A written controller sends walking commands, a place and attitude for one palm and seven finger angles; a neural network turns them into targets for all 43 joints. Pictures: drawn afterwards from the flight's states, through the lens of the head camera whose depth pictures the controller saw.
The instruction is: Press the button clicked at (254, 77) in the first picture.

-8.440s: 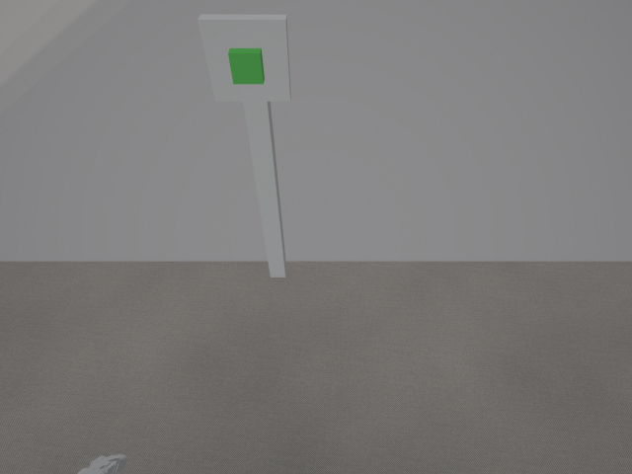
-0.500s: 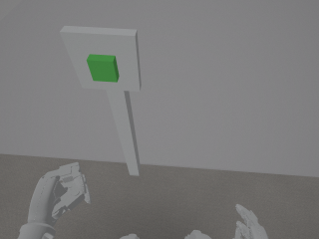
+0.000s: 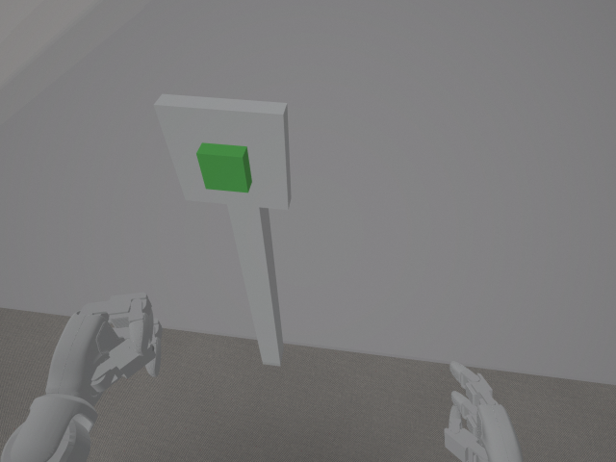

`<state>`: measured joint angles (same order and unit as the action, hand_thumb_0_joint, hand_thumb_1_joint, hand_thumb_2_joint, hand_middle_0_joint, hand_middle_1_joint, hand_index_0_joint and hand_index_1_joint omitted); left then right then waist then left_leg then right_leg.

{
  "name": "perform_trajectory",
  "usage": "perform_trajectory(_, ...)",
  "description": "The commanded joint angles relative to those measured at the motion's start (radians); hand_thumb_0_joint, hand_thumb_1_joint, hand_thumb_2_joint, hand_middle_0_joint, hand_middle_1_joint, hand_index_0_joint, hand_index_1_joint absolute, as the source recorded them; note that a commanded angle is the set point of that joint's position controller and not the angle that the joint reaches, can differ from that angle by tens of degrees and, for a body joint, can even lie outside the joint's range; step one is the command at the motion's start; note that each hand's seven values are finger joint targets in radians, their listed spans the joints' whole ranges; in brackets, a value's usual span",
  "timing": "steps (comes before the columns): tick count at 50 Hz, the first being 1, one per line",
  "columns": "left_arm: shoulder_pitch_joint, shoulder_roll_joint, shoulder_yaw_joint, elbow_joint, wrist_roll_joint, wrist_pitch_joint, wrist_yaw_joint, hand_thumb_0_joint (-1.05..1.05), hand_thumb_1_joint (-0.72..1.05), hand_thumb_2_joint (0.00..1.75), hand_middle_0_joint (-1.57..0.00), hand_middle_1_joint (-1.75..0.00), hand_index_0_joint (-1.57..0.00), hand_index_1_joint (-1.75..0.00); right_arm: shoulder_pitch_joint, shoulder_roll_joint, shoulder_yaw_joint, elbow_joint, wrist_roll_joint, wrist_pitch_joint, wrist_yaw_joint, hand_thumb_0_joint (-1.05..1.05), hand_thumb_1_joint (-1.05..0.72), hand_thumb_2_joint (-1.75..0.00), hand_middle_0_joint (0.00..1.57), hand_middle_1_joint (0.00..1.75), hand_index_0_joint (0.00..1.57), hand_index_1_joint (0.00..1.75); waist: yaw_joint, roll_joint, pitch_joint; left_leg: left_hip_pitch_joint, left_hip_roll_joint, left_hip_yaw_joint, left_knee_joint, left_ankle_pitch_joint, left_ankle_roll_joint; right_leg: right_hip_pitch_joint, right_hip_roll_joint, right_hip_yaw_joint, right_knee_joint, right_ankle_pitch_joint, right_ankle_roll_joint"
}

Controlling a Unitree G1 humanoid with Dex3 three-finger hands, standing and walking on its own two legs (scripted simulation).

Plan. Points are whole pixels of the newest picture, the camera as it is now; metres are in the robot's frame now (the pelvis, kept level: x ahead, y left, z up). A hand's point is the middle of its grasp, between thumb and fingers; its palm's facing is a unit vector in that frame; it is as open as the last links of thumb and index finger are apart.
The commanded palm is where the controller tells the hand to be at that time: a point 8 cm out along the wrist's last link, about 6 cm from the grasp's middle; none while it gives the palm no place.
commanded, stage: raise the hand and make a fist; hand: left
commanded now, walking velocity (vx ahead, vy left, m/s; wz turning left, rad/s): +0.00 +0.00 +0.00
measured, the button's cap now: (226, 166) +0.49 +0.17 +0.12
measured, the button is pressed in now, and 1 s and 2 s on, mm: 0 0 0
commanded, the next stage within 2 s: aim a knuckle at the button in 0.60 s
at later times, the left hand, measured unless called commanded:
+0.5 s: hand (146, 328) +0.23 +0.19 +0.11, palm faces +0.00 -1.00 -0.06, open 3.1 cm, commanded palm +0.20 +0.25 +0.12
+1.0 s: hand (177, 303) +0.26 +0.17 +0.11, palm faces -0.04 -1.00 -0.05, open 3.1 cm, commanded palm +0.24 +0.23 +0.11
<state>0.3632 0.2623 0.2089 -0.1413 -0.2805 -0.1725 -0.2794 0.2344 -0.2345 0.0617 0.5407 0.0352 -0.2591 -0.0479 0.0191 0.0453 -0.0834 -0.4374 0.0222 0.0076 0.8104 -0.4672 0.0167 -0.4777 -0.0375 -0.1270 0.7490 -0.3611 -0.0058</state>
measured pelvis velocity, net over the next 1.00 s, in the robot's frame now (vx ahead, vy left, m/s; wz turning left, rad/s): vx -0.01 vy -0.02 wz -0.01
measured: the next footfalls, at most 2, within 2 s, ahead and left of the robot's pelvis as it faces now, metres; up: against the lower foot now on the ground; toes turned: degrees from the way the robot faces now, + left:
none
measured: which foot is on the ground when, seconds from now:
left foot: down 0.00-1.00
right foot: down 0.00-1.00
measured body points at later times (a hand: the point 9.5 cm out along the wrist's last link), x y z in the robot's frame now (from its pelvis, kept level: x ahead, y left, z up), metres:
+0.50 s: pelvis -0.01 -0.01 +0.01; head -0.01 -0.02 +0.46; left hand +0.22 +0.25 +0.12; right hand +0.17 -0.25 -0.05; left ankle -0.03 +0.10 -0.71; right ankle +0.01 -0.12 -0.71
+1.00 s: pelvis -0.01 -0.02 +0.01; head -0.01 -0.03 +0.46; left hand +0.26 +0.23 +0.12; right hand +0.16 -0.25 -0.06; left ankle -0.03 +0.10 -0.71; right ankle +0.01 -0.12 -0.71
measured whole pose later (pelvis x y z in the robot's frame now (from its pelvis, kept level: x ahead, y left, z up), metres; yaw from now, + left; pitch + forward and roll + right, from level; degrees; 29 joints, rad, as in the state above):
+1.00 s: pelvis -0.01 -0.02 +0.01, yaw -1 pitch +2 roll +0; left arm 0.06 0.26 0.21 0.12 -0.26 -0.14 -0.29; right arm 0.24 -0.26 0.06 0.63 0.04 -0.29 -0.08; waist 0.01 0.05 -0.03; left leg -0.32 0.02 0.02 0.67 -0.38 0.00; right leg -0.39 -0.03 -0.11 0.65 -0.29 -0.02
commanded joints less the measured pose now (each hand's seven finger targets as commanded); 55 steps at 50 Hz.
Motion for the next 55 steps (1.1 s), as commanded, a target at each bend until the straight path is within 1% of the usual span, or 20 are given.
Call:
perform_trajectory(1,-0.149,0.153,0.108,-0.196,-0.032,-0.049,-0.025,0.0,0.9,0.9,-1.3,-1.5,-1.3,-1.5,-0.048,-0.134,-0.059,-0.139,0.008,-0.056,-0.016,0.0,-0.9,-0.9,0.2,0.3,0.2,0.3,-0.01,-0.001,-0.131,0.044,-0.018,-0.039,-0.168,0.386,-0.007,0.183,0.035,0.042,-0.102,0.308,-0.014)
perform_trajectory(10,-0.259,0.2,0.152,-0.128,-0.052,-0.006,-0.058,0.0,0.9,0.9,-1.3,-1.5,-1.3,-1.5,-0.062,-0.145,-0.052,-0.115,0.013,-0.066,-0.026,0.0,-0.9,-0.9,0.2,0.3,0.2,0.3,0.004,0.005,-0.111,0.087,-0.021,-0.034,-0.222,0.384,-0.004,0.237,0.032,0.048,-0.155,0.311,-0.016)
perform_trajectory(14,-0.218,0.167,0.134,-0.092,-0.054,0.012,-0.068,0.0,0.9,0.9,-1.3,-1.5,-1.3,-1.5,-0.066,-0.145,-0.055,-0.119,0.014,-0.072,-0.024,0.0,-0.9,-0.9,0.2,0.3,0.2,0.3,0.011,-0.032,-0.099,0.087,-0.024,-0.029,-0.236,0.374,-0.003,0.248,0.03,0.05,-0.172,0.304,-0.013)
perform_trajectory(17,-0.228,0.174,0.139,-0.126,-0.047,0.006,-0.059,0.0,0.9,0.9,-1.3,-1.5,-1.3,-1.5,-0.065,-0.143,-0.059,-0.12,0.012,-0.078,-0.022,0.0,-0.9,-0.9,0.2,0.3,0.2,0.3,0.012,-0.008,-0.108,0.103,-0.026,-0.022,-0.242,0.375,-0.004,0.25,0.029,0.054,-0.177,0.306,-0.011)
perform_trajectory(18,-0.236,0.19,0.15,-0.127,-0.045,0.0,-0.051,0.0,0.9,0.9,-1.3,-1.5,-1.3,-1.5,-0.065,-0.145,-0.058,-0.119,0.009,-0.078,-0.021,0.0,-0.9,-0.9,0.2,0.3,0.2,0.3,0.011,-0.041,-0.094,0.095,-0.024,-0.023,-0.239,0.375,-0.002,0.256,0.032,0.057,-0.178,0.305,-0.012)
perform_trajectory(20,-0.243,0.19,0.155,-0.123,-0.037,-0.01,-0.04,0.0,0.9,0.9,-1.3,-1.5,-1.3,-1.5,-0.066,-0.143,-0.057,-0.117,0.009,-0.079,-0.022,0.0,-0.9,-0.9,0.2,0.3,0.2,0.3,0.014,0.001,-0.088,0.093,-0.027,-0.018,-0.249,0.342,-0.004,0.245,0.029,0.061,-0.185,0.267,-0.013)
perform_trajectory(23,-0.25,0.195,0.157,-0.122,-0.031,-0.029,-0.025,0.0,0.9,0.9,-1.3,-1.5,-1.3,-1.5,-0.066,-0.144,-0.057,-0.112,0.007,-0.081,-0.022,0.0,-0.9,-0.9,0.2,0.3,0.2,0.3,0.011,-0.024,-0.073,0.09,-0.024,-0.021,-0.254,0.322,-0.003,0.243,0.032,0.063,-0.193,0.236,-0.013)
perform_trajectory(26,-0.265,0.185,0.144,-0.123,-0.028,-0.036,-0.029,0.0,0.9,0.9,-1.3,-1.5,-1.3,-1.5,-0.069,-0.14,-0.057,-0.108,0.009,-0.087,-0.025,0.0,-0.9,-0.9,0.2,0.3,0.2,0.3,0.007,0.019,-0.081,0.104,-0.027,-0.015,-0.256,0.311,-0.002,0.24,0.026,0.069,-0.2,0.233,-0.012)
perform_trajectory(29,-0.263,0.171,0.134,-0.092,-0.038,-0.033,-0.042,0.0,0.9,0.9,-1.3,-1.5,-1.3,-1.5,-0.074,-0.144,-0.058,-0.105,0.011,-0.089,-0.03,0.0,-0.9,-0.9,0.2,0.3,0.2,0.3,0.001,-0.052,-0.06,0.082,-0.028,-0.015,-0.254,0.275,0.003,0.235,0.026,0.08,-0.218,0.188,-0.005)
perform_trajectory(31,-0.274,0.172,0.129,-0.1,-0.034,-0.034,-0.047,0.0,0.9,0.9,-1.3,-1.5,-1.3,-1.5,-0.079,-0.141,-0.055,-0.102,0.014,-0.094,-0.032,0.0,-0.9,-0.9,0.2,0.3,0.2,0.3,0.004,0.01,-0.062,0.093,-0.029,-0.013,-0.256,0.268,0.001,0.233,0.023,0.081,-0.22,0.177,-0.008)
perform_trajectory(33,-0.274,0.178,0.131,-0.093,-0.032,-0.032,-0.043,0.0,0.9,0.9,-1.3,-1.5,-1.3,-1.5,-0.08,-0.143,-0.053,-0.1,0.012,-0.096,-0.032,0.0,-0.9,-0.9,0.2,0.3,0.2,0.3,0.004,-0.028,-0.05,0.086,-0.027,-0.02,-0.259,0.269,0.002,0.235,0.028,0.078,-0.22,0.173,-0.009)
perform_trajectory(35,-0.271,0.179,0.135,-0.109,-0.032,-0.038,-0.043,0.0,0.9,0.9,-1.3,-1.5,-1.3,-1.5,-0.077,-0.139,-0.055,-0.1,0.012,-0.101,-0.032,0.0,-0.9,-0.9,0.2,0.3,0.2,0.3,0.007,-0.007,-0.079,0.102,-0.029,-0.019,-0.26,0.283,0.002,0.246,0.024,0.077,-0.215,0.194,-0.009)
perform_trajectory(39,-0.427,0.153,0.086,-0.045,-0.028,-0.037,-0.037,0.0,0.9,0.9,-1.3,-1.5,-1.3,-1.5,-0.082,-0.146,-0.05,-0.078,0.014,-0.099,-0.044,0.0,-0.9,-0.9,0.2,0.3,0.2,0.3,-0.023,-0.051,-0.012,0.071,-0.028,-0.023,-0.257,0.204,0.003,0.186,0.024,0.089,-0.233,0.092,0.0)
perform_trajectory(42,-0.5,0.159,0.073,-0.022,-0.007,-0.042,-0.026,0.0,0.9,0.9,-1.3,-1.5,-1.3,-1.5,-0.076,-0.143,-0.052,-0.071,0.015,-0.101,-0.05,0.0,-0.9,-0.9,0.2,0.3,0.2,0.3,-0.021,0.013,-0.071,0.105,-0.029,-0.027,-0.261,0.218,0.002,0.194,0.021,0.082,-0.217,0.109,-0.006)
perform_trajectory(47,-0.491,0.148,0.075,0.036,0.005,-0.044,-0.014,0.0,0.9,0.9,-1.3,-1.5,-1.3,-1.5,-0.065,-0.14,-0.057,-0.073,0.009,-0.096,-0.042,0.0,-0.9,-0.9,0.2,0.3,0.2,0.3,-0.001,-0.008,-0.146,0.113,-0.031,-0.018,-0.254,0.316,-0.003,0.246,0.02,0.076,-0.183,0.248,-0.01)
perform_trajectory(48,-0.481,0.175,0.101,0.08,0.005,-0.037,-0.009,0.0,0.9,0.9,-1.3,-1.5,-1.3,-1.5,-0.06,-0.146,-0.054,-0.071,0.005,-0.089,-0.04,0.0,-0.9,-0.9,0.2,0.3,0.2,0.3,0.001,-0.063,-0.128,0.083,-0.029,-0.02,-0.251,0.316,-0.002,0.254,0.022,0.079,-0.184,0.25,-0.009)
perform_trajectory(50,-0.514,0.176,0.109,0.114,0.004,-0.035,-0.005,0.0,0.9,0.9,-1.3,-1.5,-1.3,-1.5,-0.062,-0.145,-0.056,-0.069,0.007,-0.075,-0.038,0.0,-0.9,-0.9,0.2,0.3,0.2,0.3,-0.001,-0.065,-0.106,0.065,-0.031,-0.011,-0.254,0.31,-0.002,0.246,0.018,0.084,-0.188,0.251,-0.007)
perform_trajectory(52,-0.571,0.165,0.094,0.107,0.012,-0.04,0.004,0.0,0.9,0.9,-1.3,-1.5,-1.3,-1.5,-0.065,-0.14,-0.056,-0.073,0.007,-0.066,-0.035,0.0,-0.9,-0.9,0.2,0.3,0.2,0.3,-0.005,-0.009,-0.12,0.08,-0.033,-0.006,-0.255,0.313,-0.006,0.238,0.016,0.085,-0.184,0.256,-0.009)
perform_trajectory(54,-0.591,0.176,0.105,0.137,0.015,-0.047,0.013,0.0,0.9,0.9,-1.3,-1.5,-1.3,-1.5,-0.062,-0.141,-0.058,-0.074,0.006,-0.059,-0.032,0.0,-0.9,-0.9,0.2,0.3,0.2,0.3,-0.004,-0.047,-0.128,0.066,-0.032,-0.005,-0.255,0.312,-0.004,0.252,0.016,0.092,-0.184,0.256,-0.009)
perform_trajectory(55,-0.612,0.19,0.117,0.127,0.017,-0.056,0.016,0.0,0.9,0.9,-1.3,-1.5,-1.3,-1.5,-0.058,-0.141,-0.062,-0.074,0.006,-0.056,-0.032,0.0,-0.9,-0.9,0.2,0.3,0.2,0.3,-0.003,-0.02,-0.154,0.078,-0.032,0.001,-0.252,0.323,-0.004,0.261,0.015,0.096,-0.18,0.272,-0.009)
